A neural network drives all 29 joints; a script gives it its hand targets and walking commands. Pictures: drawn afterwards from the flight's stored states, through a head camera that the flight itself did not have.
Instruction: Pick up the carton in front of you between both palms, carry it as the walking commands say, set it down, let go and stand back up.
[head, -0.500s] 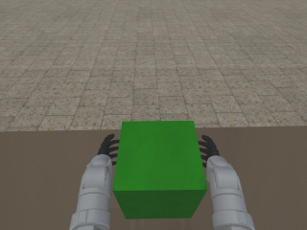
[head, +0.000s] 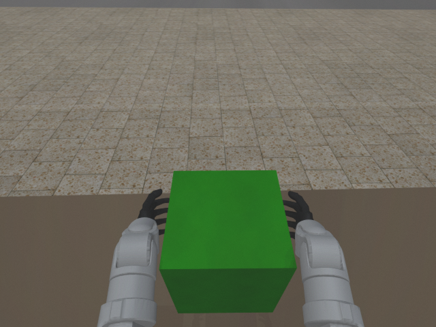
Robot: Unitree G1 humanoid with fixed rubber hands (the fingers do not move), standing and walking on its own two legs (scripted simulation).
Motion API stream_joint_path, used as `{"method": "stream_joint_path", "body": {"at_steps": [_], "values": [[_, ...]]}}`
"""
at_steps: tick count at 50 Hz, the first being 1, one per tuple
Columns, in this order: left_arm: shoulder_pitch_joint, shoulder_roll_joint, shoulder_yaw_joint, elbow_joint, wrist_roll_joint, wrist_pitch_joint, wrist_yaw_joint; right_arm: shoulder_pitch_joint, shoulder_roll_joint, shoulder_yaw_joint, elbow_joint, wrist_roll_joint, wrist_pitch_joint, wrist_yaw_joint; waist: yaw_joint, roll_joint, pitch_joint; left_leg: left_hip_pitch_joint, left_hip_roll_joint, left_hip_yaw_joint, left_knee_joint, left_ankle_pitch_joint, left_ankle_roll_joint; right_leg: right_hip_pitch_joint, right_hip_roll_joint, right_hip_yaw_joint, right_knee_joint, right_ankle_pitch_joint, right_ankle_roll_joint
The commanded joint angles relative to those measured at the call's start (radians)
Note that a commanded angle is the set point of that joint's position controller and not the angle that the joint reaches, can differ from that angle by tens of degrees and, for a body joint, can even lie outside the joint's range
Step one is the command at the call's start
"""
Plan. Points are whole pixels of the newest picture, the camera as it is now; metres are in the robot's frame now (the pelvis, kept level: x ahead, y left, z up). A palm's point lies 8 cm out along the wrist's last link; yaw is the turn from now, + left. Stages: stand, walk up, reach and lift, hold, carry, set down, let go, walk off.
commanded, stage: hold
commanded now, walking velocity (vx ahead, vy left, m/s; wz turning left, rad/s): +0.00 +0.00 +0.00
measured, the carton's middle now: (225, 244) +0.29 +0.00 -0.02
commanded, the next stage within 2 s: carry in 0.90 s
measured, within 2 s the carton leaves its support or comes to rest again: neither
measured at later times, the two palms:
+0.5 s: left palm (147, 225) +0.29 +0.15 +0.05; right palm (303, 228) +0.28 -0.15 +0.05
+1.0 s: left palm (148, 222) +0.29 +0.15 +0.05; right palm (303, 225) +0.29 -0.15 +0.05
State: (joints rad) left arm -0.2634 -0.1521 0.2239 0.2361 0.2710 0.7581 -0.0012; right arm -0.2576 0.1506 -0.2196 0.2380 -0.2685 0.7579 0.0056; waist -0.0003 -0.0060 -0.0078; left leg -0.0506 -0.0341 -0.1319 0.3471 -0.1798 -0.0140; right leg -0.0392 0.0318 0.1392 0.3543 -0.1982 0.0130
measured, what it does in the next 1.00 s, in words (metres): stands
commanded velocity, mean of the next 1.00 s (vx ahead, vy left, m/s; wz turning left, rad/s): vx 0.07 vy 0.00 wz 0.00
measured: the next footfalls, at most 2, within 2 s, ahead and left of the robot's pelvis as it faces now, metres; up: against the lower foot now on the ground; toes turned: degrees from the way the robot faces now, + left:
left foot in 1.50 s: +0.32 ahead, +0.09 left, +0.00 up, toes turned +8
right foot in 2.00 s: +0.68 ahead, -0.11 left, +0.00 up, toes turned -13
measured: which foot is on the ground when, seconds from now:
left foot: down 0.00-1.00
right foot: down 0.00-1.00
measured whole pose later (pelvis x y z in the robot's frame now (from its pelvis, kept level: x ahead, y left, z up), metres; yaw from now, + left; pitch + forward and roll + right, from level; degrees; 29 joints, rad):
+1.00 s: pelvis +0.01 +0.00 +0.00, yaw -1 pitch -2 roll +0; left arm -0.23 -0.14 0.19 0.16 0.25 0.78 0.01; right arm -0.22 0.14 -0.18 0.17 -0.25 0.79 -0.01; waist 0.00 -0.01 -0.09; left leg -0.19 -0.01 -0.07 0.47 -0.34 -0.01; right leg -0.18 0.01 0.09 0.47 -0.34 0.01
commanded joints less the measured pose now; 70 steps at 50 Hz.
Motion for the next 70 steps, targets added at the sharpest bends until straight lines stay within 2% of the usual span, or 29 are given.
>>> {"method": "stream_joint_path", "body": {"at_steps": [1, 14, 33, 44, 45, 46, 47, 48, 49, 51, 52, 55, 57, 58, 59, 60, 61, 62, 63, 64, 65, 66, 67, 68, 69, 70], "values": [[-0.484, -0.913, -0.528, -0.006, -0.249, -0.019, -0.243, -0.510, 0.904, 0.523, -0.022, 0.247, -0.025, 0.241, 0.001, 0.005, -0.147, 0.038, -0.061, 0.072, -0.047, 0.079, -0.007, -0.024, 0.063, -0.075, -0.062, 0.075, 0.004], [-0.553, -0.935, -0.525, 0.024, -0.247, -0.032, -0.251, -0.576, 0.927, 0.518, 0.010, 0.244, -0.037, 0.247, 0.000, 0.002, -0.187, 0.045, -0.061, 0.078, -0.035, 0.060, -0.005, -0.024, 0.060, -0.077, -0.053, 0.055, 0.003], [-0.476, -0.924, -0.540, -0.030, -0.257, -0.023, -0.241, -0.501, 0.913, 0.536, -0.045, 0.258, -0.030, 0.239, 0.001, 0.006, -0.209, 0.077, -0.064, 0.071, -0.037, 0.185, -0.010, 0.012, 0.066, -0.070, -0.052, 0.176, 0.005], [-0.461, -0.918, -0.546, -0.045, -0.260, -0.022, -0.239, -0.487, 0.909, 0.542, -0.060, 0.261, -0.028, 0.236, 0.003, 0.004, -0.202, 0.076, -0.065, 0.070, -0.038, 0.185, -0.010, 0.012, 0.067, -0.067, -0.054, 0.175, 0.006], [-0.480, -0.922, -0.557, -0.046, -0.269, -0.020, -0.237, -0.512, 0.919, 0.556, -0.066, 0.269, -0.025, 0.235, 0.001, 0.000, -0.194, -0.054, 0.119, 0.055, 0.049, 0.029, 0.009, -0.110, -0.108, -0.037, 0.035, 0.032, -0.006], [-0.480, -0.923, -0.559, -0.059, -0.274, -0.019, -0.236, -0.498, 0.919, 0.556, -0.073, 0.271, -0.024, 0.232, 0.004, 0.000, -0.221, -0.093, 0.108, 0.018, 0.018, -0.200, 0.015, -0.134, -0.101, -0.009, 0.007, -0.178, -0.017], [-0.483, -0.928, -0.583, -0.087, -0.287, -0.018, -0.233, -0.504, 0.921, 0.576, -0.105, 0.283, -0.023, 0.228, 0.003, 0.002, -0.196, -0.148, 0.093, 0.011, 0.002, -0.419, 0.022, -0.193, -0.087, 0.004, -0.013, -0.403, -0.023], [-0.502, -0.931, -0.609, -0.122, -0.301, -0.015, -0.229, -0.513, 0.925, 0.601, -0.134, 0.297, -0.019, 0.224, 0.001, 0.000, -0.169, -0.192, 0.090, 0.006, 0.007, -0.534, 0.026, -0.237, -0.085, 0.009, -0.013, -0.513, -0.029], [-0.508, -0.932, -0.634, -0.155, -0.316, -0.009, -0.225, -0.522, 0.924, 0.627, -0.169, 0.312, -0.015, 0.218, 0.002, 0.003, -0.159, -0.210, 0.098, 0.014, 0.026, -0.508, 0.028, -0.254, -0.093, 0.004, 0.002, -0.484, -0.035], [-0.484, -0.930, -0.688, -0.222, -0.350, 0.011, -0.211, -0.506, 0.926, 0.683, -0.239, 0.342, 0.007, 0.205, 0.004, -0.001, -0.238, -0.196, 0.100, 0.057, 0.074, -0.348, 0.030, -0.222, -0.107, -0.027, 0.035, -0.345, -0.046], [-0.472, -0.928, -0.716, -0.261, -0.365, 0.027, -0.203, -0.493, 0.926, 0.711, -0.281, 0.359, 0.022, 0.197, 0.003, -0.014, -0.280, -0.190, 0.101, 0.071, 0.099, -0.317, 0.033, -0.209, -0.117, -0.025, 0.039, -0.328, -0.053], [-0.445, -0.906, -0.776, -0.386, -0.398, 0.091, -0.174, -0.479, 0.908, 0.775, -0.401, 0.397, 0.086, 0.169, 0.003, -0.043, -0.261, -0.261, 0.117, 0.073, 0.135, -0.406, 0.035, -0.239, -0.157, 0.018, 0.029, -0.447, -0.073], [-0.415, -0.882, -0.790, -0.444, -0.410, 0.140, -0.150, -0.454, 0.881, 0.793, -0.460, 0.413, 0.134, 0.150, 0.003, -0.031, -0.233, -0.270, 0.134, 0.074, 0.134, -0.372, 0.038, -0.269, -0.165, 0.003, 0.067, -0.409, -0.071], [-0.387, -0.869, -0.794, -0.471, -0.412, 0.164, -0.136, -0.429, 0.866, 0.796, -0.485, 0.419, 0.159, 0.139, 0.001, -0.004, -0.234, -0.230, 0.154, 0.057, 0.118, -0.340, 0.044, -0.305, -0.152, -0.029, 0.117, -0.343, -0.064], [-0.362, -0.854, -0.795, -0.499, -0.412, 0.188, -0.121, -0.398, 0.849, 0.796, -0.506, 0.422, 0.183, 0.126, -0.003, 0.057, -0.242, -0.163, 0.188, 0.013, 0.090, -0.300, 0.060, -0.364, -0.124, -0.090, 0.200, -0.265, -0.051], [-0.346, -0.838, -0.799, -0.534, -0.416, 0.214, -0.107, -0.356, 0.829, 0.788, -0.521, 0.420, 0.206, 0.109, -0.010, 0.163, -0.250, -0.075, 0.232, -0.054, 0.066, -0.177, 0.088, -0.435, -0.085, -0.174, 0.314, -0.185, -0.028], [-0.324, -0.820, -0.801, -0.561, -0.422, 0.240, -0.094, -0.307, 0.814, 0.775, -0.534, 0.413, 0.228, 0.088, -0.011, 0.234, -0.239, 0.005, 0.272, -0.110, 0.063, -0.007, 0.133, -0.512, -0.054, -0.233, 0.328, -0.210, -0.007], [-0.306, -0.807, -0.803, -0.586, -0.432, 0.262, -0.081, -0.264, 0.809, 0.762, -0.553, 0.405, 0.250, 0.066, -0.009, 0.233, -0.225, 0.028, 0.293, -0.126, 0.094, 0.174, 0.161, -0.524, -0.048, -0.263, 0.286, -0.237, 0.000], [-0.282, -0.802, -0.806, -0.611, -0.446, 0.283, -0.067, -0.223, 0.804, 0.759, -0.588, 0.402, 0.272, 0.045, -0.008, 0.183, -0.235, -0.004, 0.286, -0.077, 0.157, 0.295, 0.158, -0.442, -0.043, -0.273, 0.215, -0.221, -0.003], [-0.236, -0.807, -0.803, -0.627, -0.457, 0.302, -0.050, -0.207, 0.800, 0.760, -0.630, 0.406, 0.293, 0.025, 0.009, 0.095, -0.269, -0.151, 0.241, 0.049, 0.289, 0.426, 0.114, -0.208, -0.051, -0.241, 0.108, -0.154, -0.024], [-0.187, -0.810, -0.784, -0.629, -0.449, 0.311, -0.030, -0.226, 0.788, 0.764, -0.692, 0.415, 0.314, 0.012, 0.030, -0.099, -0.316, -0.358, 0.148, 0.221, 0.526, 0.431, 0.037, 0.045, -0.129, -0.104, 0.066, 0.102, -0.076], [-0.126, -0.811, -0.767, -0.645, -0.440, 0.320, -0.008, -0.225, 0.786, 0.781, -0.739, 0.440, 0.333, 0.001, 0.034, -0.329, -0.318, -0.669, 0.078, 0.315, 0.691, 0.076, -0.027, 0.273, -0.298, 0.135, 0.046, 0.506, -0.151], [-0.109, -0.817, -0.752, -0.691, -0.428, 0.330, 0.012, -0.232, 0.794, 0.800, -0.786, 0.463, 0.341, -0.010, 0.045, -0.321, -0.250, -0.898, 0.041, 0.292, 0.696, -0.394, -0.025, 0.391, -0.365, 0.246, 0.011, 0.729, -0.217], [-0.115, -0.828, -0.748, -0.746, -0.424, 0.338, 0.030, -0.232, 0.805, 0.800, -0.817, 0.478, 0.346, -0.021, 0.058, -0.173, -0.203, -0.973, 0.065, 0.267, 0.661, -0.535, -0.009, 0.426, -0.393, 0.253, 0.009, 0.745, -0.233], [-0.117, -0.835, -0.758, -0.804, -0.433, 0.343, 0.045, -0.193, 0.819, 0.795, -0.835, 0.483, 0.348, -0.032, 0.061, -0.092, -0.203, -0.980, 0.086, 0.253, 0.594, -0.534, 0.008, 0.444, -0.399, 0.216, 0.013, 0.666, -0.222], [-0.108, -0.830, -0.766, -0.856, -0.446, 0.346, 0.058, -0.143, 0.827, 0.785, -0.852, 0.483, 0.349, -0.045, 0.055, -0.075, -0.213, -0.926, 0.101, 0.244, 0.481, -0.431, 0.017, 0.420, -0.386, 0.156, 0.005, 0.567, -0.184]]}}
